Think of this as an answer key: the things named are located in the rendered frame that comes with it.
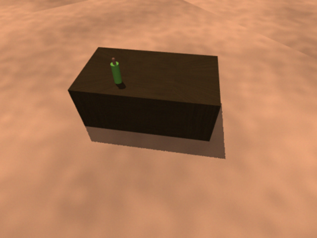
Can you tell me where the bottle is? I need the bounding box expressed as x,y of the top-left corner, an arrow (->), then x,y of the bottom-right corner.
110,58 -> 122,84

